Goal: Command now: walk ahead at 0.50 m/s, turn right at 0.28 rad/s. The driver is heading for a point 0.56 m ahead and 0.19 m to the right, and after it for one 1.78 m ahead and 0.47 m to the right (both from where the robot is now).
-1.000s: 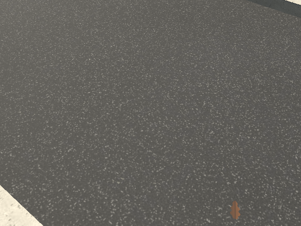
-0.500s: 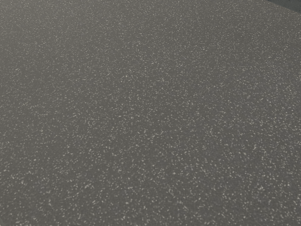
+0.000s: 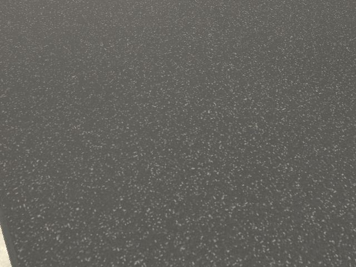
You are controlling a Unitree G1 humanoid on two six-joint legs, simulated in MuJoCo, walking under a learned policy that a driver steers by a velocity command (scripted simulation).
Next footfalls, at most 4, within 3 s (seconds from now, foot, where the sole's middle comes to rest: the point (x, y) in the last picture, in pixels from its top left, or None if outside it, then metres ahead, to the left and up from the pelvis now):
0.36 right None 0.34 -0.15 -0.77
0.84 left None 0.44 0.05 -0.77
1.26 right None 0.38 -0.28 -0.77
1.72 left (205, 251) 0.54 -0.09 -0.77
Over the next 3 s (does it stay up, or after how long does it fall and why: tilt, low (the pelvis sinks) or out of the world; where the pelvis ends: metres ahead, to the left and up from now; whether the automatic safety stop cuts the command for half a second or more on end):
stays up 0.45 -0.15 -0.01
